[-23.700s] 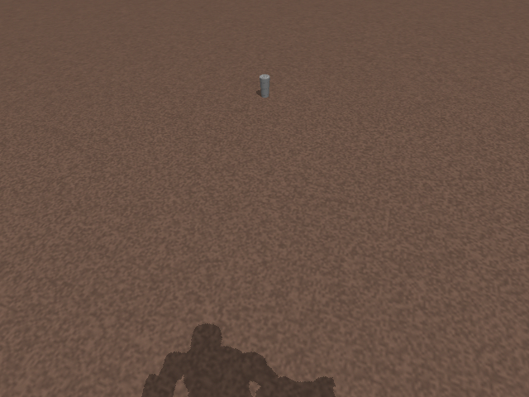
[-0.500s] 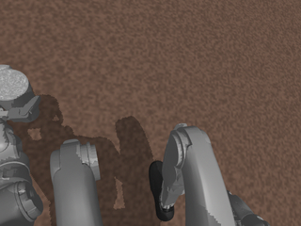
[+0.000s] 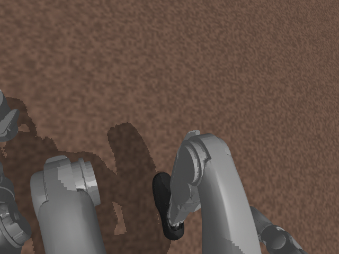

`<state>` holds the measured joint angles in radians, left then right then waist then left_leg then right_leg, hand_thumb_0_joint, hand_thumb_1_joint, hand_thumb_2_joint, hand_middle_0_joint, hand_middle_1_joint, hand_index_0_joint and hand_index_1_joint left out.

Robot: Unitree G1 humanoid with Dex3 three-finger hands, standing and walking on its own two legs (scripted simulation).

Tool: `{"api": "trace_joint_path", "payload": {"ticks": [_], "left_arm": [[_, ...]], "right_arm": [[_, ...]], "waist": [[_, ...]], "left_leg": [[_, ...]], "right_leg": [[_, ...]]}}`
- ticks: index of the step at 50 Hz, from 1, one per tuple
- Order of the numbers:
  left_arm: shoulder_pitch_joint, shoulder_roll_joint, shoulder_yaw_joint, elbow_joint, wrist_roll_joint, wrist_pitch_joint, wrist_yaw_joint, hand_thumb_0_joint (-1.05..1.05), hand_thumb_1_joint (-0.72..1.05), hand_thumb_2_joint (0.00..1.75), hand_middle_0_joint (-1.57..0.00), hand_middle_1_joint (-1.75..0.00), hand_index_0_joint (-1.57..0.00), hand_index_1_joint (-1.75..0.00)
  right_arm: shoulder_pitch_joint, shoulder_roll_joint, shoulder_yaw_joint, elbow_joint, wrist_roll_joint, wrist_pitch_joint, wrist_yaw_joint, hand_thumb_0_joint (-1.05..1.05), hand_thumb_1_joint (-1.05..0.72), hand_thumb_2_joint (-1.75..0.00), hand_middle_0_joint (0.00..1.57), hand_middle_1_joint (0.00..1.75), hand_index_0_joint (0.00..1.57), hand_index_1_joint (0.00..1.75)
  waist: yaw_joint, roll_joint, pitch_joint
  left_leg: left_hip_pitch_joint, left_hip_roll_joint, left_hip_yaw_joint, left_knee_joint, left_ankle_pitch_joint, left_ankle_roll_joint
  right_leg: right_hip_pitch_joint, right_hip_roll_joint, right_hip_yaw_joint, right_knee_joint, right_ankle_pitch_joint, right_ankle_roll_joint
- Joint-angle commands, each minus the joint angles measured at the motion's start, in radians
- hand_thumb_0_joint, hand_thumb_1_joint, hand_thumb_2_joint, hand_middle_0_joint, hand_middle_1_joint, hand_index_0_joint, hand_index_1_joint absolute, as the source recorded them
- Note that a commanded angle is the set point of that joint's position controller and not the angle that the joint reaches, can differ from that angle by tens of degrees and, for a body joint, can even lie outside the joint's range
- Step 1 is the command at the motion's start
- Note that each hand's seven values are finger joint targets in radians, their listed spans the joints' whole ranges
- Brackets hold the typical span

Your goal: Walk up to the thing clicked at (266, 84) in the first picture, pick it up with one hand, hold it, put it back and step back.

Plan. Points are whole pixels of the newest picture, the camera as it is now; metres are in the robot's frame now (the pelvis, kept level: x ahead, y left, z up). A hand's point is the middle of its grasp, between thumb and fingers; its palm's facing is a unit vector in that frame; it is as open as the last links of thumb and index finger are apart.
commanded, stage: lower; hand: left
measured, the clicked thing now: out of the picture +0.43 +0.30 -0.16
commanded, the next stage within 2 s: loosen in 0.90 s
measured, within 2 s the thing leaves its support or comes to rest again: rests again in 1.48 s
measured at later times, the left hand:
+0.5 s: hand out of the picture +0.44 +0.30 -0.16, palm faces +0.48 -0.88 -0.01, open 10.5 cm
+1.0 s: hand out of the picture +0.44 +0.30 -0.18, palm faces +0.48 -0.88 -0.01, open 10.4 cm
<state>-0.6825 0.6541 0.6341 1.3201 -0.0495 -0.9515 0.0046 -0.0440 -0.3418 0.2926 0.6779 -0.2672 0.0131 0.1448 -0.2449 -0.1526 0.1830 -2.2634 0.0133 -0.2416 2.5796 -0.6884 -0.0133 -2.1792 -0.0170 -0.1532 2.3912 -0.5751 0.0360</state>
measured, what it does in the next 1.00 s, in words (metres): stands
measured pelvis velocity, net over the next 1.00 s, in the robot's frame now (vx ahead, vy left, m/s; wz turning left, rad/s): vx -0.01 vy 0.01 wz -0.08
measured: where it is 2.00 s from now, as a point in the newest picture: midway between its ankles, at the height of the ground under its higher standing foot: (131, 235)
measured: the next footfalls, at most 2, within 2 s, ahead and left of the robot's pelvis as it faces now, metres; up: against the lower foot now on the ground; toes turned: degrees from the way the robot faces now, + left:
none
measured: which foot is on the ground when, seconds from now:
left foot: down 0.00-1.00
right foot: down 0.00-1.00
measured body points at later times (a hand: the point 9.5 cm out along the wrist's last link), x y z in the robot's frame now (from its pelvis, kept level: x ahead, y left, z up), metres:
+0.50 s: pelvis -0.01 +0.01 -0.01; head +0.23 +0.16 +0.34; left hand +0.41 +0.35 -0.16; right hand +0.14 -0.26 -0.05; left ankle +0.08 +0.13 -0.26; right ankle +0.14 -0.12 -0.26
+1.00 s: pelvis -0.01 +0.01 -0.01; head +0.24 +0.18 +0.32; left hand +0.41 +0.35 -0.18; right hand +0.13 -0.25 -0.04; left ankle +0.08 +0.13 -0.26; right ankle +0.14 -0.12 -0.26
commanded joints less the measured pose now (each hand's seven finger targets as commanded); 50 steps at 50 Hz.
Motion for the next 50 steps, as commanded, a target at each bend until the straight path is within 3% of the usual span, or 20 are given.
{"api": "trace_joint_path", "payload": {"ticks": [1,3,7,10,11,12,16,22,24,29,38,43,50], "left_arm": [[-0.278,0.338,0.049,-0.218,0.000,-0.143,0.016,0.00,0.20,1.29,-1.26,-1.41,-1.27,-1.41],[-0.278,0.290,0.017,-0.212,-0.001,-0.151,0.016,0.00,0.22,1.29,-1.24,-1.39,-1.25,-1.40],[-0.257,0.321,0.020,-0.178,0.003,-0.160,0.022,0.00,0.24,1.30,-1.26,-1.40,-1.26,-1.41],[-0.249,0.294,-0.004,-0.147,-0.003,-0.161,0.021,0.00,0.27,1.30,-1.26,-1.40,-1.27,-1.41],[-0.263,0.323,0.015,-0.159,-0.008,-0.168,0.026,0.00,0.26,1.30,-1.27,-1.40,-1.28,-1.41],[-0.255,0.319,0.011,-0.152,-0.011,-0.169,0.027,0.00,0.27,1.30,-1.26,-1.40,-1.27,-1.41],[-0.271,0.332,-0.005,-0.115,-0.002,-0.181,0.038,0.00,0.28,1.31,-1.27,-1.41,-1.28,-1.42],[-0.247,0.368,0.012,-0.077,-0.002,-0.203,0.052,0.00,0.29,1.31,-1.28,-1.41,-1.29,-1.41],[-0.287,0.381,-0.005,-0.089,0.000,-0.215,0.054,0.00,0.29,1.31,-1.27,-1.40,-1.28,-1.41],[-0.260,0.427,0.018,-0.062,0.000,-0.226,0.063,0.00,0.26,1.27,-1.26,-1.38,-1.27,-1.38],[-0.254,0.418,-0.005,-0.036,-0.003,-0.238,0.068,0.00,0.27,1.27,-1.26,-1.37,-1.27,-1.37],[-0.220,0.427,0.004,-0.044,0.001,-0.244,0.072,0.00,0.25,1.27,-1.26,-1.37,-1.27,-1.38],[-0.246,0.445,-0.007,-0.025,-0.005,-0.254,0.077,0.00,0.25,1.25,-1.27,-1.35,-1.28,-1.36]], "right_arm": [[0.081,-0.322,-0.073,-0.032,-0.021,-0.001,-0.020,0.00,-0.91,-0.91,0.20,0.30,0.20,0.30],[0.060,-0.328,-0.066,-0.039,-0.029,-0.004,-0.018,0.00,-0.91,-0.91,0.20,0.30,0.20,0.30],[0.056,-0.344,-0.051,-0.037,-0.040,-0.002,-0.018,0.00,-0.91,-0.91,0.20,0.30,0.20,0.30],[0.043,-0.351,-0.039,-0.041,-0.046,-0.005,-0.017,0.00,-0.92,-0.91,0.20,0.30,0.20,0.30],[0.052,-0.352,-0.032,-0.039,-0.048,-0.004,-0.016,0.00,-0.91,-0.91,0.20,0.30,0.20,0.30],[0.035,-0.352,-0.029,-0.046,-0.048,-0.006,-0.017,0.00,-0.91,-0.91,0.20,0.30,0.20,0.30],[0.012,-0.364,-0.014,-0.056,-0.055,-0.003,-0.015,0.00,-0.91,-0.91,0.20,0.30,0.20,0.30],[-0.015,-0.375,0.014,-0.069,-0.069,0.002,-0.015,0.00,-0.90,-0.91,0.20,0.30,0.20,0.30],[-0.032,-0.375,0.025,-0.079,-0.071,-0.001,-0.015,0.00,-0.90,-0.91,0.20,0.30,0.20,0.30],[-0.034,-0.383,0.040,-0.082,-0.078,0.003,-0.016,0.00,-0.91,-0.91,0.20,0.30,0.20,0.30],[-0.052,-0.397,0.060,-0.089,-0.088,0.000,-0.015,0.00,-0.90,-0.91,0.20,0.30,0.20,0.30],[-0.053,-0.401,0.068,-0.090,-0.096,0.007,-0.016,0.00,-0.90,-0.90,0.20,0.30,0.20,0.30],[-0.074,-0.401,0.083,-0.099,-0.100,0.008,-0.017,0.00,-0.90,-0.90,0.20,0.30,0.20,0.30]], "waist": [[-0.027,0.475,-0.692],[-0.043,0.498,-0.665],[-0.058,0.503,-0.640],[-0.078,0.480,-0.604],[-0.076,0.480,-0.614],[-0.069,0.471,-0.611],[-0.089,0.476,-0.554],[-0.098,0.479,-0.539],[-0.104,0.482,-0.521],[-0.098,0.485,-0.528],[-0.123,0.488,-0.482],[-0.117,0.515,-0.496],[-0.130,0.473,-0.455]], "left_leg": [[0.432,0.022,0.075,-0.307,0.129,-0.006],[0.466,0.028,0.061,-0.313,0.146,-0.014],[0.462,0.030,0.051,-0.303,0.150,-0.016],[0.449,0.032,0.044,-0.292,0.143,-0.013],[0.443,0.032,0.042,-0.288,0.148,-0.012],[0.448,0.033,0.038,-0.286,0.155,-0.012],[0.440,0.040,0.019,-0.297,0.111,-0.015],[0.454,0.045,0.002,-0.290,0.115,-0.019],[0.436,0.046,0.003,-0.285,0.109,-0.014],[0.444,0.050,-0.004,-0.282,0.107,-0.016],[0.443,0.056,-0.026,-0.285,0.100,-0.019],[0.504,0.065,-0.045,-0.289,0.174,-0.032],[0.441,0.063,-0.038,-0.270,0.106,-0.016]], "right_leg": [[0.383,0.051,-0.074,-0.170,0.132,-0.054],[0.349,0.049,-0.085,-0.157,0.143,-0.057],[0.362,0.052,-0.102,-0.154,0.156,-0.053],[0.362,0.053,-0.108,-0.159,0.158,-0.049],[0.384,0.056,-0.109,-0.159,0.164,-0.048],[0.378,0.055,-0.109,-0.156,0.168,-0.048],[0.351,0.057,-0.127,-0.153,0.134,-0.047],[0.365,0.064,-0.143,-0.152,0.143,-0.041],[0.368,0.066,-0.138,-0.155,0.140,-0.042],[0.388,0.075,-0.150,-0.154,0.139,-0.041],[0.385,0.080,-0.174,-0.149,0.145,-0.036],[0.396,0.079,-0.182,-0.132,0.197,-0.036],[0.394,0.087,-0.182,-0.159,0.152,-0.033]]}}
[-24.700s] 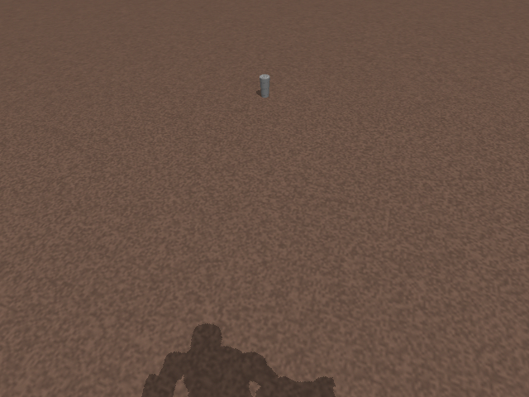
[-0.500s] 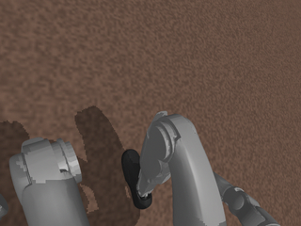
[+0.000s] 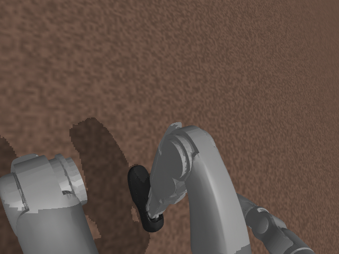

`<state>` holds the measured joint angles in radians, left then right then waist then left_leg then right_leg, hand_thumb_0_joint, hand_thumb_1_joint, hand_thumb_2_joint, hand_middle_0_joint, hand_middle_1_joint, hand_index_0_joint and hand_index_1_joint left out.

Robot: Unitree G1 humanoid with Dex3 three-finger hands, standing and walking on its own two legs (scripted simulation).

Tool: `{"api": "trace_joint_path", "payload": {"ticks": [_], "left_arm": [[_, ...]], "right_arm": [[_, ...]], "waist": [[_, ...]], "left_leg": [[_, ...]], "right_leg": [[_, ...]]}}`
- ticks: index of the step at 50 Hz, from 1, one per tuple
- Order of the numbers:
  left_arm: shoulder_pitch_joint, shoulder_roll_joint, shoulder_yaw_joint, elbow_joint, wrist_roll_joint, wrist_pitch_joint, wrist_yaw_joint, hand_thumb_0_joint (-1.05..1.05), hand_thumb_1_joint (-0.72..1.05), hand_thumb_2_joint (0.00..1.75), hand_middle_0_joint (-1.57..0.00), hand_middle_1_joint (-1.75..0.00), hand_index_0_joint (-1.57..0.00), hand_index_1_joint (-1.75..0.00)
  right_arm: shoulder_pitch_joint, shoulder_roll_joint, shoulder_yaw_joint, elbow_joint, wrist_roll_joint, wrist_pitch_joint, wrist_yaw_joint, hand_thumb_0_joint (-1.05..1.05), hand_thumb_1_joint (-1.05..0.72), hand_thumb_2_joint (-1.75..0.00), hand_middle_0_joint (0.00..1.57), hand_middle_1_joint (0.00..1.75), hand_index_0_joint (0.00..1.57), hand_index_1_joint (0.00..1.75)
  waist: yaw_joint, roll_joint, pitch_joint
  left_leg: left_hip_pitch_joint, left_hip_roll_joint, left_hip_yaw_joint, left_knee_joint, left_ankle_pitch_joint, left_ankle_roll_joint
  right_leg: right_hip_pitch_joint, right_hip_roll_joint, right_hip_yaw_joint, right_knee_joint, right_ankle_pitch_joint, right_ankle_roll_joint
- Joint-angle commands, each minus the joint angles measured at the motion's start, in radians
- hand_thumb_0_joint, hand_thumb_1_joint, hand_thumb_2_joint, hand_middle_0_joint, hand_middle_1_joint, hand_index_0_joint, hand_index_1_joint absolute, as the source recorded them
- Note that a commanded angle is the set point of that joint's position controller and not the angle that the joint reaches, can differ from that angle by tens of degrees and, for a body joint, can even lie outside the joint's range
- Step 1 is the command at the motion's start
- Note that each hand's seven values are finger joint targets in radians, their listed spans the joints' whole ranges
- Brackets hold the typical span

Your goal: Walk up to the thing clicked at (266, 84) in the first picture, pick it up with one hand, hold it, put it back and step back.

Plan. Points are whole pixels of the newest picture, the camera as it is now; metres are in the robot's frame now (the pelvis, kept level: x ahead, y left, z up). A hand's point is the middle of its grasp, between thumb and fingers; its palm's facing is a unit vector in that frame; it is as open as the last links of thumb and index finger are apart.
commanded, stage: loosen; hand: left
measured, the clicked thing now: out of the picture +0.42 +0.32 -0.21
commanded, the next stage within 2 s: open in 0.10 s
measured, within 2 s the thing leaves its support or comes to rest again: rests again in 0.48 s
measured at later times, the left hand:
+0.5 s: hand out of the picture +0.43 +0.32 -0.16, palm faces +0.53 -0.85 +0.01, open 13.4 cm
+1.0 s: hand out of the picture +0.42 +0.36 -0.13, palm faces +0.55 -0.84 +0.02, open 17.5 cm
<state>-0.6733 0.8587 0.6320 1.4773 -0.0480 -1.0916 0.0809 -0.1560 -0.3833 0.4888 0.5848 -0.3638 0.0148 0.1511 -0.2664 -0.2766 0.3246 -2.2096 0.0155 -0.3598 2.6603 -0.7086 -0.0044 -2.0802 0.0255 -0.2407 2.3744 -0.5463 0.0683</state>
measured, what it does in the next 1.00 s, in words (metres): stands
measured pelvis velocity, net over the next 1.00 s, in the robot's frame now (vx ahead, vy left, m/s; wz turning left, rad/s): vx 0.00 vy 0.00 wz -0.01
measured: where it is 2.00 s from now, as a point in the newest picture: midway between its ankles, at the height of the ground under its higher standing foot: (109, 235)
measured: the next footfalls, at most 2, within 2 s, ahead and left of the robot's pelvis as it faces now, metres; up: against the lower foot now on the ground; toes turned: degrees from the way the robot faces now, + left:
none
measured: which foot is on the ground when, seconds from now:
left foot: down 0.00-1.00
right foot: down 0.00-1.00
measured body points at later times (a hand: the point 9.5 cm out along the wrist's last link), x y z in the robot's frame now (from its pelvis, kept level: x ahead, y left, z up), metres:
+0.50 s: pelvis +0.00 +0.00 +0.00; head +0.22 +0.19 +0.34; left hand +0.40 +0.37 -0.16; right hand +0.16 -0.25 -0.03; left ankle +0.08 +0.12 -0.25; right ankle +0.16 -0.12 -0.25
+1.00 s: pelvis +0.00 +0.00 +0.00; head +0.22 +0.20 +0.34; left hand +0.39 +0.40 -0.13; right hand +0.16 -0.25 -0.02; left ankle +0.08 +0.12 -0.25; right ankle +0.16 -0.12 -0.25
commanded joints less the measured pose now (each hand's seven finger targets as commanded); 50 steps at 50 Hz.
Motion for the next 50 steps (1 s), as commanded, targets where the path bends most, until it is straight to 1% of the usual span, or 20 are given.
{"api": "trace_joint_path", "payload": {"ticks": [1,7,10,13,16,17,18,23,29,34,37,39,40,41,42,43,45,47,48,50], "left_arm": [[-0.239,0.227,-0.006,-0.166,-0.009,-0.112,-0.001,0.00,0.28,1.17,-1.28,-1.33,-1.31,-1.31],[-0.248,0.241,-0.007,-0.177,-0.014,-0.119,0.001,0.00,-0.08,0.71,-1.03,-0.96,-1.06,-0.94],[-0.233,0.230,-0.010,-0.161,-0.010,-0.118,0.001,0.00,-0.18,0.58,-0.95,-0.85,-0.98,-0.82],[-0.222,0.230,-0.008,-0.146,-0.011,-0.110,0.000,0.00,-0.33,0.48,-0.73,-0.66,-0.75,-0.65],[-0.221,0.212,-0.029,-0.126,-0.012,-0.101,-0.004,0.00,-0.44,0.35,-0.61,-0.52,-0.62,-0.51],[-0.201,0.207,-0.029,-0.120,-0.015,-0.098,-0.006,0.00,-0.46,0.32,-0.58,-0.48,-0.59,-0.48],[-0.203,0.192,-0.033,-0.107,-0.017,-0.094,-0.007,0.00,-0.48,0.31,-0.56,-0.47,-0.57,-0.46],[-0.194,0.190,-0.039,-0.107,-0.021,-0.086,-0.009,0.00,-0.55,0.23,-0.45,-0.35,-0.46,-0.35],[-0.218,0.202,-0.034,-0.112,-0.017,-0.096,-0.005,0.00,-0.57,0.14,-0.32,-0.22,-0.32,-0.22],[-0.213,0.211,-0.029,-0.113,-0.018,-0.094,-0.003,0.00,-0.61,0.05,-0.19,-0.09,-0.19,-0.10],[-0.229,0.192,-0.055,-0.115,-0.008,-0.097,-0.010,0.00,-0.61,0.07,-0.12,-0.08,-0.12,-0.09],[-0.212,0.241,-0.021,-0.142,-0.015,-0.096,-0.018,0.00,-0.61,0.07,-0.10,-0.07,-0.10,-0.08],[-0.215,0.218,-0.041,-0.152,-0.020,-0.099,-0.029,0.00,-0.61,0.06,-0.10,-0.06,-0.10,-0.07],[-0.220,0.288,0.006,-0.207,-0.022,-0.104,-0.032,0.00,-0.61,0.07,-0.08,-0.06,-0.09,-0.06],[-0.201,0.318,0.036,-0.220,-0.023,-0.100,-0.039,0.00,-0.61,0.05,-0.09,-0.06,-0.09,-0.06],[-0.185,0.296,0.024,-0.226,-0.025,-0.093,-0.050,0.00,-0.61,0.04,-0.08,-0.04,-0.08,-0.04],[-0.175,0.334,0.067,-0.306,-0.031,-0.075,-0.068,0.00,-0.61,0.05,-0.09,-0.05,-0.09,-0.06],[-0.142,0.323,0.079,-0.378,-0.036,-0.038,-0.087,0.00,-0.61,0.06,-0.08,-0.05,-0.08,-0.06],[-0.147,0.304,0.072,-0.420,-0.041,-0.014,-0.102,0.00,-0.61,0.04,-0.08,-0.05,-0.08,-0.05],[-0.120,0.229,0.018,-0.475,-0.048,0.040,-0.138,0.00,-0.61,0.05,-0.08,-0.06,-0.08,-0.06]], "right_arm": [[0.037,-0.362,-0.113,-0.005,-0.004,0.007,-0.025,0.00,-0.91,-0.90,0.20,0.30,0.20,0.30],[0.038,-0.362,-0.105,-0.010,-0.007,0.005,-0.024,0.00,-0.91,-0.89,0.20,0.30,0.20,0.30],[0.037,-0.367,-0.105,-0.010,-0.009,0.007,-0.024,0.00,-0.91,-0.89,0.20,0.30,0.20,0.30],[0.038,-0.365,-0.105,-0.015,-0.006,0.008,-0.023,0.00,-0.91,-0.90,0.20,0.30,0.20,0.30],[0.032,-0.367,-0.104,-0.016,-0.005,0.010,-0.025,0.00,-0.90,-0.90,0.20,0.30,0.20,0.30],[0.028,-0.366,-0.104,-0.018,-0.003,0.009,-0.024,0.00,-0.90,-0.90,0.20,0.30,0.20,0.30],[0.032,-0.367,-0.106,-0.020,-0.003,0.012,-0.024,0.00,-0.91,-0.90,0.20,0.30,0.20,0.30],[0.027,-0.361,-0.102,-0.031,0.002,0.015,-0.021,0.00,-0.90,-0.90,0.20,0.30,0.20,0.30],[0.029,-0.364,-0.099,-0.030,-0.003,0.018,-0.024,0.00,-0.90,-0.90,0.20,0.30,0.20,0.30],[0.034,-0.360,-0.099,-0.034,-0.003,0.015,-0.022,0.00,-0.91,-0.90,0.20,0.30,0.20,0.30],[0.018,-0.366,-0.103,-0.043,-0.001,0.017,-0.022,0.00,-0.91,-0.90,0.20,0.30,0.20,0.30],[0.031,-0.364,-0.101,-0.037,0.002,0.018,-0.025,0.00,-0.91,-0.90,0.20,0.30,0.20,0.30],[0.028,-0.363,-0.099,-0.034,0.005,0.021,-0.025,0.00,-0.91,-0.90,0.20,0.30,0.20,0.30],[0.025,-0.370,-0.105,-0.043,0.007,0.017,-0.027,0.00,-0.91,-0.90,0.20,0.30,0.20,0.30],[0.040,-0.372,-0.108,-0.036,0.006,0.019,-0.030,0.00,-0.91,-0.90,0.20,0.30,0.20,0.30],[0.041,-0.368,-0.113,-0.028,0.010,0.022,-0.029,0.00,-0.92,-0.90,0.20,0.30,0.20,0.30],[0.055,-0.372,-0.128,-0.039,0.014,0.025,-0.034,0.00,-0.92,-0.90,0.20,0.30,0.20,0.30],[0.068,-0.367,-0.156,-0.042,0.024,0.028,-0.034,0.00,-0.91,-0.90,0.20,0.30,0.20,0.30],[0.067,-0.367,-0.172,-0.051,0.034,0.028,-0.037,0.00,-0.92,-0.90,0.20,0.30,0.20,0.30],[0.087,-0.359,-0.203,-0.050,0.055,0.030,-0.040,0.00,-0.92,-0.90,0.20,0.30,0.20,0.30]], "waist": [[-0.111,0.600,-0.583],[-0.108,0.593,-0.595],[-0.109,0.607,-0.591],[-0.110,0.591,-0.580],[-0.114,0.579,-0.549],[-0.104,0.562,-0.550],[-0.113,0.555,-0.547],[-0.102,0.540,-0.540],[-0.116,0.560,-0.548],[-0.106,0.549,-0.547],[-0.114,0.560,-0.523],[-0.091,0.572,-0.560],[-0.095,0.572,-0.540],[-0.073,0.598,-0.565],[-0.062,0.612,-0.603],[-0.051,0.625,-0.597],[-0.035,0.667,-0.652],[-0.001,0.705,-0.703],[0.003,0.720,-0.709],[0.007,0.758,-0.726]], "left_leg": [[0.394,0.063,0.075,-0.355,0.128,-0.027],[0.384,0.062,0.078,-0.350,0.123,-0.024],[0.411,0.066,0.063,-0.362,0.145,-0.032],[0.396,0.066,0.067,-0.361,0.121,-0.028],[0.375,0.065,0.066,-0.367,0.105,-0.026],[0.371,0.066,0.066,-0.365,0.104,-0.025],[0.372,0.065,0.066,-0.366,0.102,-0.025],[0.358,0.065,0.061,-0.372,0.085,-0.021],[0.377,0.067,0.057,-0.372,0.094,-0.025],[0.355,0.065,0.069,-0.366,0.073,-0.018],[0.371,0.072,0.048,-0.393,0.057,-0.028],[0.377,0.069,0.063,-0.376,0.089,-0.023],[0.369,0.070,0.057,-0.387,0.075,-0.027],[0.378,0.071,0.064,-0.384,0.086,-0.024],[0.403,0.068,0.071,-0.380,0.123,-0.028],[0.405,0.068,0.074,-0.385,0.128,-0.031],[0.446,0.069,0.082,-0.395,0.173,-0.036],[0.477,0.064,0.100,-0.417,0.184,-0.040],[0.488,0.066,0.098,-0.435,0.174,-0.043],[0.498,0.063,0.104,-0.465,0.157,-0.046]], "right_leg": [[0.290,0.044,-0.099,-0.137,0.125,-0.064],[0.308,0.050,-0.099,-0.144,0.123,-0.065],[0.301,0.049,-0.111,-0.132,0.137,-0.065],[0.293,0.050,-0.106,-0.141,0.117,-0.067],[0.280,0.050,-0.112,-0.142,0.108,-0.065],[0.278,0.051,-0.112,-0.144,0.107,-0.065],[0.278,0.051,-0.117,-0.147,0.106,-0.063],[0.274,0.051,-0.115,-0.148,0.093,-0.064],[0.277,0.054,-0.121,-0.145,0.102,-0.064],[0.290,0.057,-0.113,-0.156,0.084,-0.065],[0.244,0.052,-0.126,-0.144,0.064,-0.067],[0.280,0.056,-0.113,-0.147,0.092,-0.068],[0.270,0.052,-0.118,-0.145,0.077,-0.067],[0.285,0.054,-0.110,-0.142,0.091,-0.069],[0.312,0.054,-0.108,-0.140,0.116,-0.068],[0.301,0.050,-0.106,-0.133,0.116,-0.069],[0.318,0.050,-0.099,-0.129,0.145,-0.072],[0.316,0.045,-0.087,-0.133,0.142,-0.078],[0.288,0.040,-0.083,-0.136,0.132,-0.080],[0.248,0.035,-0.075,-0.136,0.119,-0.085]]}}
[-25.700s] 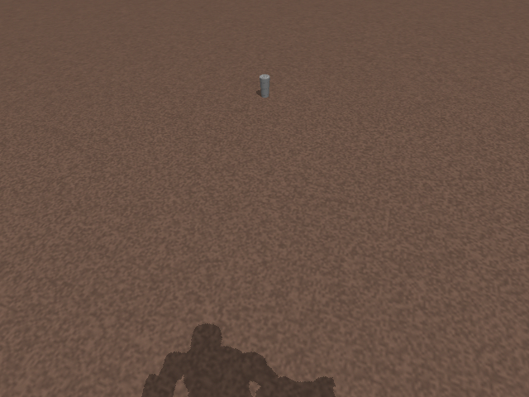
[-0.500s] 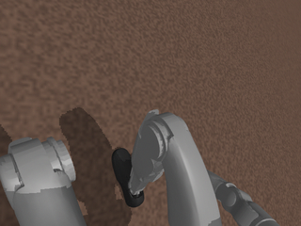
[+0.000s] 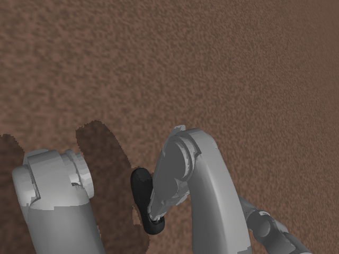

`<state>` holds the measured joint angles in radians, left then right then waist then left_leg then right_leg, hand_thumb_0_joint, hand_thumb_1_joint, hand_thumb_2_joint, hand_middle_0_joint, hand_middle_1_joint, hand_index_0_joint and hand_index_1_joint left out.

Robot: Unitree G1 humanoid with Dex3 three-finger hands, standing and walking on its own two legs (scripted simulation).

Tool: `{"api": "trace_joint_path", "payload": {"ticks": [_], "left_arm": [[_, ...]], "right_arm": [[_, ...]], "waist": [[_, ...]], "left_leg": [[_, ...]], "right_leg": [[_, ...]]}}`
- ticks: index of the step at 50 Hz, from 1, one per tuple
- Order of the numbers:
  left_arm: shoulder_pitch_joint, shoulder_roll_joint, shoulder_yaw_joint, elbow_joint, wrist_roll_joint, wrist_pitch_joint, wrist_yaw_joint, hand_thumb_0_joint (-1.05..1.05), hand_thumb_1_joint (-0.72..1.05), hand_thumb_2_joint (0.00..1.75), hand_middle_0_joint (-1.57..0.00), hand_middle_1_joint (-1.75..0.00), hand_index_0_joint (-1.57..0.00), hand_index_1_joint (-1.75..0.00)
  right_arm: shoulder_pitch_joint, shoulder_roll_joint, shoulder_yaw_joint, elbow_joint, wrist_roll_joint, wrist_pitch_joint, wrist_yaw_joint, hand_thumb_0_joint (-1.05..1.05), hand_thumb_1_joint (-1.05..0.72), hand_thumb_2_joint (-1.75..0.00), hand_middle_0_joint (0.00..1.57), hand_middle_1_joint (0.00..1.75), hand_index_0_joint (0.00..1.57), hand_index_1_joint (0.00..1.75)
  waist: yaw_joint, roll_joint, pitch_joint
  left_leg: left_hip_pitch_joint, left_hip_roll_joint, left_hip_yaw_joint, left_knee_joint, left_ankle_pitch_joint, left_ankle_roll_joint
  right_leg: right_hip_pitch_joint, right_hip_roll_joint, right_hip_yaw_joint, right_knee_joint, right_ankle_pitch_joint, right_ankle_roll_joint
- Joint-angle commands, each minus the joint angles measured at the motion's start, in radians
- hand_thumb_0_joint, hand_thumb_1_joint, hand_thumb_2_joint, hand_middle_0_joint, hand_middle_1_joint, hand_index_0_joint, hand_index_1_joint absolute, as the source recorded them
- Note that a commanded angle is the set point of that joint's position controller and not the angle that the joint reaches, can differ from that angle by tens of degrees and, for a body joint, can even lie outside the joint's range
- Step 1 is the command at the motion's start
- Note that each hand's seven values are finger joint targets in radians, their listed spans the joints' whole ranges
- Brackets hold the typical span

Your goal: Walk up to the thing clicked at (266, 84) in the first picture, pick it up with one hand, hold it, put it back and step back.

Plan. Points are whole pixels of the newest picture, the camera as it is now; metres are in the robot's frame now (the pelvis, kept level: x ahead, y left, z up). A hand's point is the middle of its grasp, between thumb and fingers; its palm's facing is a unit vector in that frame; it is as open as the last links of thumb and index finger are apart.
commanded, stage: withdraw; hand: left
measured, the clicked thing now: out of the picture +0.42 +0.33 -0.21
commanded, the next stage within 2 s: rise in 0.06 s
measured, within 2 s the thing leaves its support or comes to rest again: neither
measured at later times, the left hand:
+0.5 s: hand out of the picture +0.35 +0.43 -0.01, palm faces +0.44 -0.81 -0.39, open 17.3 cm
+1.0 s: hand out of the picture +0.26 +0.31 +0.18, palm faces +0.35 -0.83 -0.43, open 17.7 cm
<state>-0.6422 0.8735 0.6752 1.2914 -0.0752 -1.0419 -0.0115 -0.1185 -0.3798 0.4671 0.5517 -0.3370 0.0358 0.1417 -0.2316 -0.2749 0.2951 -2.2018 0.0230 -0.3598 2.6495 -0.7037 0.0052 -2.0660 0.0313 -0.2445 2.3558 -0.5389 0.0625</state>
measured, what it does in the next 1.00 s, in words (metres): rises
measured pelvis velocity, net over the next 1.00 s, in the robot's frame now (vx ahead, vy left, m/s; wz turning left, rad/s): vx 0.06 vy -0.02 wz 0.23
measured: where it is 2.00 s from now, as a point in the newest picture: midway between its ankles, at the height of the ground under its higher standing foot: (111, 236)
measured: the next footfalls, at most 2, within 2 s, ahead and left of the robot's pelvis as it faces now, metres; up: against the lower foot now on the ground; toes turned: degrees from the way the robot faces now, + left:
none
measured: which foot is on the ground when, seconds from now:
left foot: down 0.00-1.00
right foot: down 0.00-1.00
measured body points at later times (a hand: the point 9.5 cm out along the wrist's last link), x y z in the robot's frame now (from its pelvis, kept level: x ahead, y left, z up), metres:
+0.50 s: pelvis +0.01 -0.01 +0.06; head +0.19 +0.11 +0.45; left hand +0.32 +0.47 +0.01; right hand +0.21 -0.24 -0.04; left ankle +0.09 +0.12 -0.25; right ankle +0.16 -0.12 -0.25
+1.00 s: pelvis +0.06 -0.02 +0.28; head +0.19 +0.04 +0.71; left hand +0.24 +0.35 +0.21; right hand +0.30 -0.22 +0.18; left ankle +0.08 +0.12 -0.25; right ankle +0.16 -0.12 -0.25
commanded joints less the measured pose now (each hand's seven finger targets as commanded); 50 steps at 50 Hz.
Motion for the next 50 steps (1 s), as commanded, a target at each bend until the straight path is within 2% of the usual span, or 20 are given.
{"api": "trace_joint_path", "payload": {"ticks": [1,2,3,4,6,9,10,12,14,17,19,22,25,30,32,37,38,43,49,50], "left_arm": [[-0.110,0.152,-0.066,-0.283,-0.028,0.024,-0.068,0.00,-0.61,0.05,-0.08,-0.06,-0.08,-0.06],[-0.076,0.126,-0.068,-0.278,-0.040,0.054,-0.085,0.00,-0.61,0.03,-0.08,-0.06,-0.09,-0.06],[-0.075,0.060,-0.127,-0.267,-0.052,0.081,-0.105,0.00,-0.61,0.04,-0.07,-0.06,-0.08,-0.06],[-0.086,0.043,-0.126,-0.298,-0.070,0.096,-0.118,0.00,-0.61,0.03,-0.07,-0.05,-0.08,-0.05],[-0.093,0.027,-0.121,-0.277,-0.103,0.133,-0.135,0.00,-0.61,0.02,-0.05,-0.06,-0.08,-0.04],[-0.211,0.037,-0.134,-0.356,-0.102,0.144,-0.146,0.00,-0.53,0.05,-0.05,-0.03,-0.05,-0.03],[-0.176,0.273,-0.066,-0.335,0.069,0.214,-0.111,0.00,-0.51,0.04,-0.07,-0.09,-0.08,-0.07],[-0.251,0.139,-0.133,-0.391,0.064,0.266,-0.098,0.00,-0.51,0.04,-0.07,-0.08,-0.08,-0.06],[-0.184,0.150,-0.115,-0.411,0.090,0.325,-0.078,0.00,-0.53,0.04,-0.08,-0.09,-0.09,-0.07],[-0.158,0.244,-0.057,-0.484,0.135,0.410,-0.054,0.00,-0.52,0.02,-0.08,-0.09,-0.10,-0.07],[-0.119,0.165,-0.098,-0.475,0.147,0.473,-0.047,0.00,-0.47,0.10,-0.06,-0.07,-0.06,-0.07],[0.017,0.114,-0.100,-0.489,0.155,0.566,-0.037,0.00,-0.56,0.05,-0.05,-0.05,-0.05,-0.05],[0.107,-0.011,-0.181,-0.563,0.153,0.662,-0.032,0.00,-0.58,0.04,-0.05,-0.05,-0.05,-0.05],[0.207,-0.050,-0.244,-0.875,0.134,0.804,0.009,0.00,-0.61,0.01,-0.04,-0.04,-0.04,-0.04],[0.278,-0.015,-0.217,-0.973,0.128,0.851,0.037,0.00,-0.61,0.02,-0.05,-0.04,-0.05,-0.04],[0.414,-0.092,-0.253,-1.050,0.118,0.945,0.087,0.00,-0.61,0.02,-0.05,-0.04,-0.05,-0.04],[0.391,-0.063,-0.235,-1.119,0.114,0.952,0.099,0.00,-0.59,0.03,-0.05,-0.05,-0.05,-0.05],[0.560,-0.247,-0.343,-1.021,0.100,1.026,0.127,0.00,-0.61,0.02,-0.05,-0.04,-0.05,-0.04],[0.666,-0.346,-0.426,-1.017,0.091,1.093,0.153,0.00,-0.61,0.01,-0.04,-0.04,-0.04,-0.04],[0.642,-0.325,-0.418,-1.069,0.089,1.100,0.159,0.00,-0.61,0.01,-0.04,-0.04,-0.04,-0.04]], "right_arm": [[0.068,-0.351,-0.196,0.000,0.042,0.009,-0.031,0.00,-0.93,-0.90,0.20,0.30,0.20,0.30],[0.077,-0.352,-0.211,-0.001,0.056,0.006,-0.035,0.00,-0.93,-0.90,0.20,0.30,0.20,0.30],[0.111,-0.329,-0.212,0.031,0.069,0.007,-0.034,0.00,-0.92,-0.90,0.20,0.30,0.20,0.30],[0.101,-0.331,-0.224,0.023,0.086,0.002,-0.035,0.00,-0.92,-0.90,0.20,0.30,0.20,0.30],[0.115,-0.315,-0.229,0.022,0.113,-0.003,-0.040,0.00,-0.91,-0.90,0.20,0.30,0.20,0.30],[0.126,-0.297,-0.255,0.030,0.132,-0.009,-0.042,0.00,-0.83,-0.89,0.20,0.30,0.20,0.30],[0.161,-0.280,-0.327,0.051,0.172,0.000,-0.051,0.00,-0.91,-0.91,0.20,0.30,0.20,0.30],[0.179,-0.261,-0.343,0.029,0.188,0.011,-0.045,0.00,-0.93,-0.91,0.20,0.30,0.20,0.30],[0.192,-0.244,-0.366,0.028,0.207,0.015,-0.047,0.00,-0.96,-0.92,0.20,0.30,0.20,0.30],[0.239,-0.226,-0.400,0.029,0.232,0.035,-0.053,0.00,-0.99,-0.93,0.20,0.30,0.20,0.30],[0.256,-0.203,-0.427,0.035,0.251,0.048,-0.056,0.00,-0.90,-0.90,0.20,0.30,0.20,0.30],[0.266,-0.178,-0.464,0.025,0.279,0.058,-0.064,0.00,-0.90,-0.90,0.20,0.30,0.20,0.30],[0.275,-0.152,-0.508,-0.001,0.308,0.066,-0.072,0.00,-0.90,-0.90,0.20,0.30,0.20,0.30],[0.289,-0.140,-0.549,-0.061,0.355,0.069,-0.108,0.00,-0.90,-0.90,0.20,0.30,0.20,0.30],[0.286,-0.123,-0.554,-0.089,0.371,0.067,-0.128,0.00,-0.90,-0.90,0.20,0.30,0.20,0.30],[0.285,-0.069,-0.546,-0.109,0.384,0.049,-0.184,0.00,-0.90,-0.90,0.20,0.30,0.20,0.30],[0.290,-0.060,-0.545,-0.111,0.385,0.045,-0.195,0.00,-0.90,-0.90,0.20,0.30,0.20,0.30],[0.278,-0.021,-0.533,-0.121,0.384,0.005,-0.237,0.00,-0.90,-0.90,0.20,0.30,0.20,0.30],[0.304,-0.004,-0.516,-0.118,0.379,-0.032,-0.262,0.00,-0.90,-0.90,0.20,0.30,0.20,0.30],[0.313,-0.002,-0.517,-0.111,0.377,-0.038,-0.265,0.00,-0.90,-0.90,0.20,0.30,0.20,0.30]], "waist": [[-0.027,0.747,-0.685],[-0.024,0.715,-0.665],[-0.038,0.681,-0.642],[-0.029,0.646,-0.615],[-0.027,0.559,-0.613],[-0.024,0.556,-0.630],[0.060,0.651,-0.760],[0.034,0.700,-0.796],[0.077,0.702,-0.828],[0.111,0.731,-0.914],[0.118,0.708,-0.913],[0.151,0.608,-0.909],[0.151,0.514,-0.966],[0.172,0.437,-1.051],[0.200,0.402,-1.074],[0.201,0.403,-1.050],[0.205,0.401,-1.050],[0.182,0.354,-0.925],[0.185,0.375,-0.854],[0.189,0.358,-0.855]], "left_leg": [[0.475,0.053,0.110,-0.461,0.138,-0.053],[0.448,0.051,0.111,-0.460,0.138,-0.051],[0.399,0.044,0.120,-0.461,0.098,-0.043],[0.366,0.041,0.115,-0.467,0.062,-0.037],[0.310,0.033,0.122,-0.453,0.005,-0.018],[0.303,0.028,0.122,-0.467,-0.058,-0.010],[0.440,0.027,0.160,-0.521,0.028,-0.014],[0.470,0.036,0.158,-0.566,0.013,-0.022],[0.493,0.028,0.178,-0.594,0.030,-0.022],[0.535,0.021,0.204,-0.613,0.094,-0.020],[0.523,0.016,0.226,-0.632,0.098,-0.015],[0.471,0.003,0.254,-0.660,0.078,0.002],[0.485,-0.005,0.273,-0.714,0.033,0.014],[0.585,-0.006,0.271,-0.850,-0.010,0.024],[0.619,-0.006,0.280,-0.903,-0.028,0.028],[0.754,-0.006,0.316,-1.000,0.066,0.028],[0.780,-0.007,0.320,-1.021,0.076,0.030],[0.884,-0.009,0.337,-1.143,0.124,0.029],[1.119,-0.001,0.320,-1.319,0.265,0.012],[1.141,-0.001,0.323,-1.339,0.287,0.013]], "right_leg": [[0.217,0.028,-0.065,-0.125,0.105,-0.081],[0.194,0.025,-0.063,-0.122,0.107,-0.080],[0.186,0.025,-0.057,-0.137,0.077,-0.081],[0.156,0.022,-0.057,-0.139,0.059,-0.082],[0.170,0.022,-0.045,-0.170,0.023,-0.077],[0.126,0.014,-0.030,-0.169,-0.022,-0.082],[0.132,0.002,-0.005,-0.189,0.013,-0.088],[0.097,0.000,0.004,-0.182,-0.002,-0.092],[0.098,-0.006,0.019,-0.198,-0.002,-0.096],[0.114,-0.012,0.046,-0.209,0.022,-0.102],[0.099,-0.016,0.067,-0.229,0.016,-0.107],[0.134,-0.017,0.087,-0.288,-0.012,-0.106],[0.192,-0.020,0.113,-0.369,-0.052,-0.101],[0.334,-0.021,0.145,-0.520,-0.084,-0.094],[0.422,-0.022,0.164,-0.587,-0.103,-0.091],[0.596,-0.029,0.210,-0.731,-0.043,-0.090],[0.632,-0.030,0.217,-0.761,-0.040,-0.088],[0.768,-0.032,0.221,-0.916,-0.008,-0.086],[0.931,-0.033,0.198,-1.055,0.117,-0.090],[0.967,-0.032,0.198,-1.083,0.137,-0.090]]}}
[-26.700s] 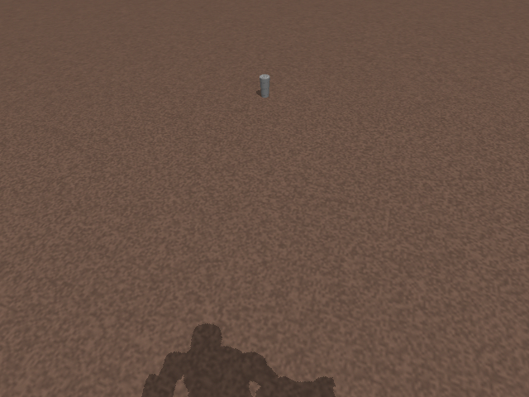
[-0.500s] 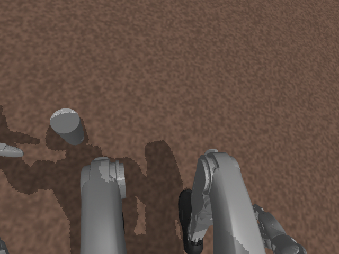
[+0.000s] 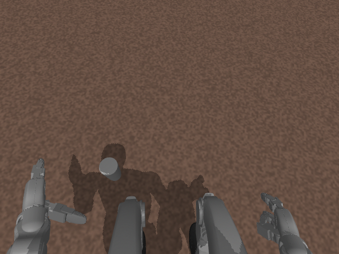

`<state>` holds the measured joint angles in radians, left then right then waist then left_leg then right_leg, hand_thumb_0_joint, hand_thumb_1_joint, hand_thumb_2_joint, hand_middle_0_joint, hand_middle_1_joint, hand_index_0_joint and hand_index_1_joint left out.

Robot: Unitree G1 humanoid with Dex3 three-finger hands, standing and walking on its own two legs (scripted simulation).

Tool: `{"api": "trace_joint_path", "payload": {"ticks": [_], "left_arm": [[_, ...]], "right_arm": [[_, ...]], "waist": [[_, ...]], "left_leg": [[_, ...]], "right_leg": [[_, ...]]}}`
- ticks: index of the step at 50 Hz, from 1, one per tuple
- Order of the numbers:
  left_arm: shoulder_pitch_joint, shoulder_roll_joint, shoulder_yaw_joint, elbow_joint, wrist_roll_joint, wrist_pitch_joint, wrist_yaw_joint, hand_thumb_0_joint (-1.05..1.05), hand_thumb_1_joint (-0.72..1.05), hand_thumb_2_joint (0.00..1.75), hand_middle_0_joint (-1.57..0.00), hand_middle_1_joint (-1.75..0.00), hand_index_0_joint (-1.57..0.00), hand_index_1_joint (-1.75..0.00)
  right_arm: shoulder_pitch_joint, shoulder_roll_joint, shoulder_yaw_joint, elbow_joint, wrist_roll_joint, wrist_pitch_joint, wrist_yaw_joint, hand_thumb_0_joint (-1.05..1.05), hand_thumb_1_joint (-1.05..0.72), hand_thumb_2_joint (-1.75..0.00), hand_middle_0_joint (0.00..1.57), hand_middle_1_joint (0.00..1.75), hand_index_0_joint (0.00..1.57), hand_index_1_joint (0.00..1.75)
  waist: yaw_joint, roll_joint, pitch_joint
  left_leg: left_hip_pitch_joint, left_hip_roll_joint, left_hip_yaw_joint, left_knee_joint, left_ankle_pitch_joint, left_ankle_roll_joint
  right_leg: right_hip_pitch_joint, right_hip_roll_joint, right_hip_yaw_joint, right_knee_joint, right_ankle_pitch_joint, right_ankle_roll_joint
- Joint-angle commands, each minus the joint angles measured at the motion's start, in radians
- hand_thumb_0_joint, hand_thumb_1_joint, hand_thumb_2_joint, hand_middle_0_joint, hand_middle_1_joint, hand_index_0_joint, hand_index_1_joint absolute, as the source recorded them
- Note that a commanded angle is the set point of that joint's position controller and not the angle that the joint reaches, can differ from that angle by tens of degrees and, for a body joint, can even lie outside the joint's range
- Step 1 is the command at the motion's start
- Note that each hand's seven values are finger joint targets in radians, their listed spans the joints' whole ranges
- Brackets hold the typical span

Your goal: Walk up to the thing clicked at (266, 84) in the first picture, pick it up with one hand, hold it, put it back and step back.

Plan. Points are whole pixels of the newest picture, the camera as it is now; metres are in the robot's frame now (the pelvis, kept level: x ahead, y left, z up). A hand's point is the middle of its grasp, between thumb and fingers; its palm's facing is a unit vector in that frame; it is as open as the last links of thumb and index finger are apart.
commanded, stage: home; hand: left
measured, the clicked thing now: (112, 170) +0.43 +0.25 -0.49
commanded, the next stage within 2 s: none
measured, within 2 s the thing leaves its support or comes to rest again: neither
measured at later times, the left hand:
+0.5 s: hand (58, 203) +0.23 +0.20 +0.09, palm faces +0.14 -0.94 -0.31, open 17.5 cm
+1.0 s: hand (62, 215) +0.22 +0.18 +0.10, palm faces +0.14 -0.95 -0.28, open 17.7 cm
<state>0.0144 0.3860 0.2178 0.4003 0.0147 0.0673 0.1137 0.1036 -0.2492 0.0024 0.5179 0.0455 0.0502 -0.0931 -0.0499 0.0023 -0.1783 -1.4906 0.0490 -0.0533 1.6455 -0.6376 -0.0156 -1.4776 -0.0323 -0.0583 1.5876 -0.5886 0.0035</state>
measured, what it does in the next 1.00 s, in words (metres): rises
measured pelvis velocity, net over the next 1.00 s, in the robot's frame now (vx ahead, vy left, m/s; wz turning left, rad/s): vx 0.05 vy -0.01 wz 0.04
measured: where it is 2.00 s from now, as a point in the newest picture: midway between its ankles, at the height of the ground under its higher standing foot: outside the picture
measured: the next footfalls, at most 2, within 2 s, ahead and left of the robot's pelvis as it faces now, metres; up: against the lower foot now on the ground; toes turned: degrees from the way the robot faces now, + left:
none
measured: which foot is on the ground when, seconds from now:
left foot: down 0.00-1.00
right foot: down 0.00-1.00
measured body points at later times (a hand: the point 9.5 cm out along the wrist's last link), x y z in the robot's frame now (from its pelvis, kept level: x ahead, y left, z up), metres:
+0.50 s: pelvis +0.06 +0.01 +0.14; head +0.08 +0.01 +0.59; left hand +0.22 +0.25 +0.11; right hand +0.21 -0.23 +0.07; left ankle +0.05 +0.13 -0.53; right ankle +0.07 -0.13 -0.53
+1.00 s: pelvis +0.05 -0.01 +0.15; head +0.07 +0.00 +0.60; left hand +0.21 +0.23 +0.12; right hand +0.22 -0.24 +0.08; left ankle +0.05 +0.13 -0.53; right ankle +0.07 -0.13 -0.53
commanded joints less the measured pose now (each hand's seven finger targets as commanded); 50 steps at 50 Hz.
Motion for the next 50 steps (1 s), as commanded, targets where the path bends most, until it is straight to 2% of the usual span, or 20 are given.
{"api": "trace_joint_path", "payload": {"ticks": [1,8,9,11,12,16,18,21,25,28,30,33,34,38,40,42,44,46,48,50], "left_arm": [[0.012,0.147,0.022,-0.183,-0.001,0.003,0.040,0.00,-0.60,0.02,-0.05,-0.04,-0.05,-0.04],[0.125,0.055,-0.067,-0.274,-0.011,0.083,0.069,0.00,-0.59,0.03,-0.05,-0.05,-0.05,-0.05],[0.121,0.080,-0.053,-0.333,-0.014,0.089,0.077,0.00,-0.56,0.05,-0.05,-0.05,-0.05,-0.05],[0.209,0.022,-0.099,-0.319,-0.014,0.117,0.081,0.00,-0.56,0.05,-0.05,-0.05,-0.05,-0.05],[0.174,0.039,-0.096,-0.400,-0.018,0.120,0.088,0.00,-0.54,0.06,-0.05,-0.05,-0.05,-0.05],[0.286,0.009,-0.128,-0.497,-0.023,0.150,0.098,0.00,-0.55,0.05,-0.05,-0.05,-0.05,-0.05],[0.403,-0.088,-0.198,-0.453,-0.026,0.172,0.090,0.00,-0.55,0.05,-0.05,-0.05,-0.05,-0.05],[0.389,-0.023,-0.154,-0.599,-0.024,0.174,0.092,0.00,-0.60,0.03,-0.05,-0.04,-0.05,-0.04],[0.468,-0.094,-0.200,-0.580,-0.026,0.179,0.076,0.00,-0.60,0.02,-0.05,-0.04,-0.05,-0.04],[0.417,-0.047,-0.162,-0.660,-0.022,0.167,0.069,0.00,-0.59,0.03,-0.05,-0.05,-0.05,-0.05],[0.454,-0.092,-0.194,-0.566,-0.019,0.169,0.058,0.00,-0.61,0.02,-0.05,-0.04,-0.05,-0.04],[0.419,-0.085,-0.180,-0.578,-0.016,0.158,0.053,0.00,-0.59,0.03,-0.05,-0.05,-0.05,-0.05],[0.386,-0.048,-0.160,-0.645,-0.017,0.151,0.053,0.00,-0.61,0.02,-0.04,-0.04,-0.05,-0.04],[0.426,-0.102,-0.200,-0.542,-0.018,0.160,0.045,0.00,-0.61,0.01,-0.04,-0.04,-0.04,-0.04],[0.371,-0.059,-0.168,-0.617,-0.018,0.153,0.048,0.00,-0.61,0.01,-0.04,-0.04,-0.04,-0.04],[0.390,-0.051,-0.164,-0.618,-0.017,0.152,0.047,0.00,-0.61,0.01,-0.04,-0.04,-0.04,-0.04],[0.435,-0.102,-0.198,-0.548,-0.020,0.158,0.041,0.00,-0.61,0.00,-0.04,-0.04,-0.04,-0.04],[0.395,-0.059,-0.162,-0.595,-0.019,0.150,0.045,0.00,-0.60,0.02,-0.05,-0.05,-0.05,-0.05],[0.405,-0.065,-0.166,-0.589,-0.019,0.148,0.042,0.00,-0.61,0.01,-0.04,-0.04,-0.04,-0.04],[0.477,-0.120,-0.200,-0.485,-0.020,0.155,0.035,0.00,-0.61,0.01,-0.04,-0.04,-0.04,-0.04]], "right_arm": [[0.090,-0.128,-0.050,-0.089,-0.005,-0.059,-0.036,0.00,-0.90,-0.90,0.20,0.30,0.20,0.30],[0.114,-0.103,-0.033,-0.104,-0.008,-0.091,-0.069,0.00,-0.90,-0.90,0.20,0.30,0.20,0.30],[0.118,-0.105,-0.034,-0.111,-0.005,-0.094,-0.073,0.00,-0.90,-0.90,0.20,0.30,0.20,0.30],[0.124,-0.096,-0.028,-0.128,-0.008,-0.102,-0.082,0.00,-0.90,-0.90,0.20,0.30,0.20,0.30],[0.127,-0.095,-0.026,-0.129,-0.009,-0.105,-0.085,0.00,-0.90,-0.90,0.20,0.30,0.20,0.30],[0.135,-0.071,-0.019,-0.146,-0.012,-0.121,-0.105,0.00,-0.90,-0.90,0.20,0.30,0.20,0.30],[0.125,-0.066,-0.015,-0.167,-0.015,-0.135,-0.110,0.00,-0.90,-0.90,0.20,0.30,0.20,0.30],[0.121,-0.070,-0.020,-0.180,-0.017,-0.148,-0.117,0.00,-0.90,-0.90,0.20,0.30,0.20,0.30],[0.122,-0.062,-0.017,-0.185,-0.023,-0.167,-0.114,0.00,-0.90,-0.90,0.20,0.30,0.20,0.30],[0.127,-0.072,-0.025,-0.186,-0.028,-0.178,-0.112,0.00,-0.90,-0.90,0.20,0.30,0.20,0.30],[0.124,-0.066,-0.020,-0.182,-0.031,-0.185,-0.109,0.00,-0.90,-0.90,0.20,0.30,0.20,0.30],[0.123,-0.068,-0.022,-0.184,-0.035,-0.195,-0.105,0.00,-0.90,-0.90,0.20,0.30,0.20,0.30],[0.126,-0.072,-0.025,-0.183,-0.035,-0.197,-0.105,0.00,-0.90,-0.90,0.20,0.30,0.20,0.30],[0.112,-0.064,-0.017,-0.174,-0.036,-0.209,-0.104,0.00,-0.90,-0.90,0.20,0.30,0.20,0.30],[0.107,-0.066,-0.017,-0.174,-0.035,-0.212,-0.103,0.00,-0.90,-0.90,0.20,0.30,0.20,0.30],[0.115,-0.069,-0.018,-0.165,-0.035,-0.213,-0.105,0.00,-0.90,-0.90,0.20,0.30,0.20,0.30],[0.105,-0.062,-0.013,-0.166,-0.035,-0.216,-0.102,0.00,-0.90,-0.90,0.20,0.30,0.20,0.30],[0.104,-0.067,-0.016,-0.162,-0.035,-0.216,-0.103,0.00,-0.90,-0.90,0.20,0.30,0.20,0.30],[0.107,-0.065,-0.016,-0.161,-0.035,-0.217,-0.100,0.00,-0.90,-0.90,0.20,0.30,0.20,0.30],[0.096,-0.061,-0.013,-0.165,-0.035,-0.218,-0.098,0.00,-0.90,-0.90,0.20,0.30,0.20,0.30]], "waist": [[0.010,0.089,-0.376],[0.005,0.088,-0.278],[0.021,0.103,-0.276],[0.012,0.105,-0.244],[0.017,0.119,-0.234],[0.021,0.077,-0.150],[0.008,0.043,-0.097],[0.030,0.059,-0.107],[0.019,0.021,-0.021],[0.021,0.042,-0.044],[0.008,0.033,0.017],[0.013,0.045,-0.021],[0.023,0.065,-0.054],[0.009,0.035,-0.005],[0.024,0.059,-0.025],[0.026,0.056,-0.045],[0.020,0.030,0.007],[0.028,0.040,-0.019],[0.028,0.039,-0.024],[0.025,0.006,0.012]], "left_leg": [[0.455,-0.031,0.024,-0.359,0.230,0.034],[0.650,-0.029,0.032,-0.536,0.314,0.026],[0.689,-0.029,0.034,-0.567,0.325,0.022],[0.747,-0.028,0.036,-0.618,0.356,0.019],[0.777,-0.026,0.032,-0.651,0.353,0.016],[0.814,-0.036,0.042,-0.724,0.334,0.023],[0.828,-0.035,0.041,-0.756,0.328,0.023],[0.877,-0.033,0.033,-0.786,0.377,0.020],[0.887,-0.032,0.034,-0.819,0.378,0.019],[0.913,-0.031,0.033,-0.834,0.394,0.016],[0.899,-0.033,0.034,-0.839,0.370,0.015],[0.923,-0.034,0.032,-0.845,0.378,0.013],[0.938,-0.037,0.038,-0.844,0.404,0.012],[0.934,-0.041,0.042,-0.846,0.380,0.015],[0.940,-0.044,0.045,-0.851,0.364,0.015],[0.954,-0.046,0.049,-0.850,0.379,0.015],[0.933,-0.043,0.046,-0.858,0.356,0.016],[0.943,-0.046,0.050,-0.854,0.363,0.017],[0.943,-0.046,0.052,-0.854,0.358,0.018],[0.924,-0.045,0.051,-0.856,0.342,0.020]], "right_leg": [[0.424,0.030,0.017,-0.346,0.197,-0.030],[0.645,0.031,0.017,-0.533,0.280,-0.022],[0.673,0.031,0.014,-0.554,0.285,-0.022],[0.726,0.037,0.006,-0.598,0.312,-0.020],[0.747,0.038,-0.001,-0.615,0.310,-0.020],[0.838,0.039,-0.006,-0.708,0.308,-0.013],[0.857,0.045,-0.014,-0.739,0.301,-0.012],[0.899,0.050,-0.022,-0.758,0.331,-0.014],[0.912,0.053,-0.027,-0.788,0.331,-0.012],[0.939,0.053,-0.026,-0.797,0.340,-0.013],[0.920,0.054,-0.025,-0.805,0.319,-0.011],[0.944,0.050,-0.020,-0.803,0.324,-0.013],[0.960,0.049,-0.019,-0.803,0.349,-0.014],[0.954,0.048,-0.017,-0.824,0.336,-0.009],[0.967,0.043,-0.013,-0.833,0.322,-0.010],[0.977,0.044,-0.011,-0.837,0.336,-0.009],[0.961,0.045,-0.015,-0.841,0.316,-0.009],[0.973,0.042,-0.012,-0.847,0.325,-0.007],[0.976,0.041,-0.010,-0.846,0.319,-0.008],[0.961,0.045,-0.013,-0.852,0.304,-0.007]]}}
